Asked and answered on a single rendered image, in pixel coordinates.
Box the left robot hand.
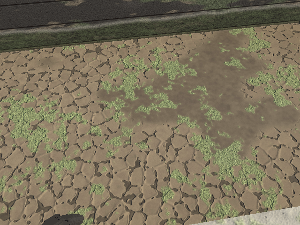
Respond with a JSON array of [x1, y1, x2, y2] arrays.
[[41, 214, 84, 225]]

